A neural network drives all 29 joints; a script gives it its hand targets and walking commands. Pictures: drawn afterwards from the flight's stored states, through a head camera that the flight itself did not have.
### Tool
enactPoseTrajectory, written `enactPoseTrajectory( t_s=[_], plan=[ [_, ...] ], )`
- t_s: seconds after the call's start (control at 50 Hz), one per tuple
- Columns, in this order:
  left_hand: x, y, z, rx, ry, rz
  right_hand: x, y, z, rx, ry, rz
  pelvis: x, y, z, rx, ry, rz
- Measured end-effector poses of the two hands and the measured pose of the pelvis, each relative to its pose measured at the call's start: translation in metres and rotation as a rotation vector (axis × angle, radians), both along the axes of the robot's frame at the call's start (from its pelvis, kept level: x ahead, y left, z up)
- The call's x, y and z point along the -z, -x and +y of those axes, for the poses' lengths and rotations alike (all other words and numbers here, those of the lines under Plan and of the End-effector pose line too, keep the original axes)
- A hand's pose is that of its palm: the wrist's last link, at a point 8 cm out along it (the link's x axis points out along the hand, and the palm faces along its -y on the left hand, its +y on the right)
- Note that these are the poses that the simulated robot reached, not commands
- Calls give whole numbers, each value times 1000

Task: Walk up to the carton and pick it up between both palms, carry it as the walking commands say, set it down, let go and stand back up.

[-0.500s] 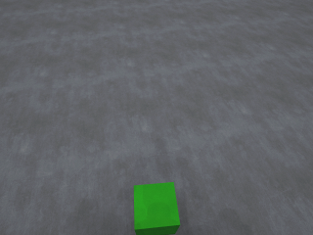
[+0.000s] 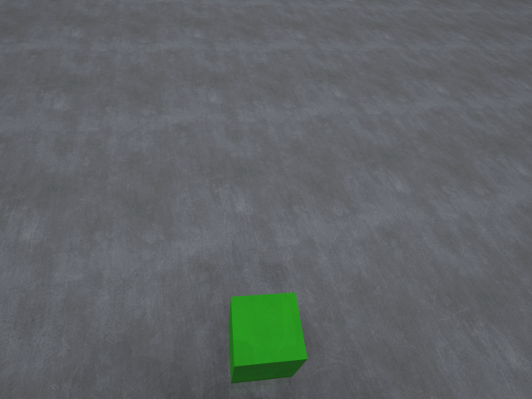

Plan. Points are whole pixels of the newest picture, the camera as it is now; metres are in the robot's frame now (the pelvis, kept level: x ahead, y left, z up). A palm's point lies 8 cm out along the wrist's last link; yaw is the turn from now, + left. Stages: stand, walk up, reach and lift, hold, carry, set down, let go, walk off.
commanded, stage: walk up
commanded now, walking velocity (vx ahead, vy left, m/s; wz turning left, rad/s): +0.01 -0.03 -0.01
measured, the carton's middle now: (262, 338) +0.40 -0.07 -0.65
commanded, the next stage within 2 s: stand in 1.32 s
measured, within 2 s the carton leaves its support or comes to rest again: neither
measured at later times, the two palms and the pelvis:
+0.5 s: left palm out of the picture +0.06 +0.18 -0.13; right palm out of the picture +0.01 -0.29 -0.13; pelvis -0.02 -0.05 +0.00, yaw -2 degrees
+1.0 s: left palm out of the picture +0.06 +0.18 -0.13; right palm out of the picture +0.02 -0.30 -0.13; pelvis -0.01 -0.05 +0.00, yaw -2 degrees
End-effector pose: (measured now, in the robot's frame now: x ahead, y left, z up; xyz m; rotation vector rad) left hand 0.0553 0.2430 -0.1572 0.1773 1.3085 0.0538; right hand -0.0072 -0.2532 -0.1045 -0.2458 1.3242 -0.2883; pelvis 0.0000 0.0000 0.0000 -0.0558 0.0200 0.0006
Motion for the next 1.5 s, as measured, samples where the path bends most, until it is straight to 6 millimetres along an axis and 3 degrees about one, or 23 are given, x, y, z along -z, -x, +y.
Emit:
enactPoseTrajectory(
  t_s=[0.12, 0.2, 0.4, 0.6, 0.72, 0.88, 1.02, 1.14, 1.32, 1.5],
  plan=[
    [-17, -3, -13, 10, -61, -37, 28, 10, 1, 20, -93, -1, 4, 6, -13, 17, -42, -5],
    [-31, -5, -25, 20, -102, -58, 39, 3, -7, 25, -141, -35, 3, 10, -29, 27, -40, -12],
    [-34, -7, -51, 22, -93, -108, 35, -23, -27, 7, -146, -110, 0, 15, -47, 33, -49, -15],
    [-23, -4, -67, 22, -29, -108, 24, -6, -39, 20, -91, -83, 0, 18, -50, 36, -50, -19],
    [-25, -5, -71, 32, -34, -111, 28, -1, -47, 28, -93, -70, 1, 18, -58, 38, -56, -23],
    [-32, -6, -70, 27, -72, -97, 29, -19, -47, 18, -115, -86, -2, 15, -62, 39, -57, -6],
    [-19, -10, -64, 28, -41, -96, 21, -31, -43, 12, -69, -115, 1, 13, -50, 44, -27, -3],
    [-15, -14, -59, 17, -6, -121, 14, -22, -33, 14, -51, -107, 0, 11, -40, 35, -31, -5],
    [-26, -12, -45, 16, -47, -133, 25, -10, -18, 21, -97, -98, -1, 14, -33, 31, -28, -12],
    [-31, -6, -46, 17, -62, -144, 29, 3, -18, 27, -116, -95, -1, 22, -36, 32, -30, -22]
  ],
)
